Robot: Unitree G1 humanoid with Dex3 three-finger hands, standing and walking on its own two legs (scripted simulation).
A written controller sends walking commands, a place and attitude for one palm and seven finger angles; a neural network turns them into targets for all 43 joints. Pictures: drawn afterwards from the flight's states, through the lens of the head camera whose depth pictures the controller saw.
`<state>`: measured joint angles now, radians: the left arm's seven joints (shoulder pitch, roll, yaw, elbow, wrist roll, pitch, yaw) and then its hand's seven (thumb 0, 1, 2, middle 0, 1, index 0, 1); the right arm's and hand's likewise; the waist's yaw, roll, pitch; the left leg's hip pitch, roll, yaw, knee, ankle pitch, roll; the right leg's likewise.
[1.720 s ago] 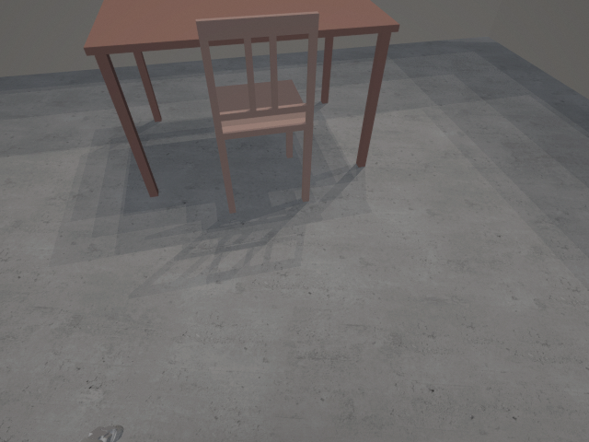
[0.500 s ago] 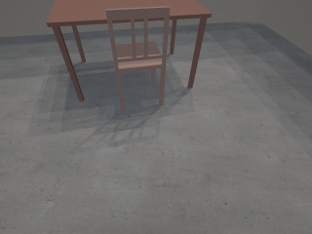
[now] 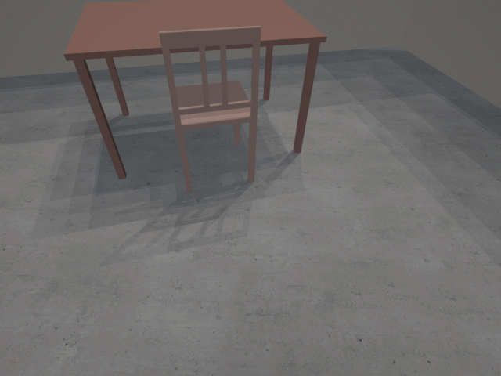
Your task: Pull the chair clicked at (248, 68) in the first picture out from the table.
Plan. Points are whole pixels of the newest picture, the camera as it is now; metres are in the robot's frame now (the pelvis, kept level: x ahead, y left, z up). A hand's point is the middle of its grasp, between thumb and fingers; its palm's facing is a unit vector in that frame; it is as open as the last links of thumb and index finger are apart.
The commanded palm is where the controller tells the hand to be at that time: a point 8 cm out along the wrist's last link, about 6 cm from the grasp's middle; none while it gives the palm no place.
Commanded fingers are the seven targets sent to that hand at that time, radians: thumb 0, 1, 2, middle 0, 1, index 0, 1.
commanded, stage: walk to a spot facing it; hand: left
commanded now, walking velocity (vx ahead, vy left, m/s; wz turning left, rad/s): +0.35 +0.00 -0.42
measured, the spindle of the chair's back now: (204, 77) +1.27 +0.30 -0.11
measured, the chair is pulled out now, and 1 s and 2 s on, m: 0.00 0.00 0.00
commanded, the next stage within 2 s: turn to face it in 1.34 s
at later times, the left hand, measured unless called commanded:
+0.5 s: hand out of the picture +0.08 +0.12 -0.16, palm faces -0.08 -0.98 -0.16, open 7.4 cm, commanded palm none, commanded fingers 0.00 0.90 0.90 -0.20 -0.30 -0.20 -0.30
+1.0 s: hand (213, 234) +0.49 +0.14 -0.17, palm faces -0.23 -0.96 -0.16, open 7.4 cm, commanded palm none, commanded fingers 0.00 0.90 0.90 -0.20 -0.30 -0.20 -0.30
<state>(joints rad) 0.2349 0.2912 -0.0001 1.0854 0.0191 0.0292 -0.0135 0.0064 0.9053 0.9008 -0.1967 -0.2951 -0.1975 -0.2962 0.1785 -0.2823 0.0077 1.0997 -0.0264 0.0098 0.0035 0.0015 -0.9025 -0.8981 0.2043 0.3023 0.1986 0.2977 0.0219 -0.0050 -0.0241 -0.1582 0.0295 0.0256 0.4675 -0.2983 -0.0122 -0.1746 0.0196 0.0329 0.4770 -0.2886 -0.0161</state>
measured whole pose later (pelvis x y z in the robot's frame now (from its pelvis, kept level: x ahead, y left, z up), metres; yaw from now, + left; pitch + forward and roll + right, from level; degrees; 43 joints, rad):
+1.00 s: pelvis +0.38 -0.02 +0.00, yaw -18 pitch -1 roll +1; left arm 0.23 0.18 0.08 1.00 0.04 0.01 -0.02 0.00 0.91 0.90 -0.19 -0.29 -0.19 -0.30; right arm 0.38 -0.16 -0.05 1.09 -0.02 -0.08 -0.02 -0.01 -0.93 -0.90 0.20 0.30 0.20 0.30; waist 0.01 -0.04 0.00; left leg -0.09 0.00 0.25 0.36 -0.26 0.06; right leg -0.64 -0.12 -0.02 1.08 -0.13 0.00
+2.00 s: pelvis +0.67 -0.14 +0.00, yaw -10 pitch +1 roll -2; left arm 0.18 0.22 0.08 0.95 0.02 0.05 0.02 0.01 0.91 0.90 -0.20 -0.29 -0.20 -0.30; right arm 0.21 -0.18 -0.05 0.96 -0.02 0.03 0.00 0.00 -0.91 -0.90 0.21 0.30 0.20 0.30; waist -0.02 -0.01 0.05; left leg -0.34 -0.04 0.01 0.46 -0.13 0.09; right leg -0.47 -0.08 -0.01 0.99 -0.38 0.08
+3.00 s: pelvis +0.63 -0.17 +0.00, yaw +19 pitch -1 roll +0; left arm 0.24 0.23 0.05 0.97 0.02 0.05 -0.01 0.01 0.91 0.90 -0.19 -0.29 -0.19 -0.30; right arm 0.18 -0.19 -0.02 0.96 -0.03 0.02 0.00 0.00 -0.90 -0.90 0.21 0.30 0.20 0.30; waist 0.01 -0.01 0.03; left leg -0.20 -0.02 0.01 0.45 -0.24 0.04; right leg -0.34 -0.07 -0.06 0.80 -0.44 0.05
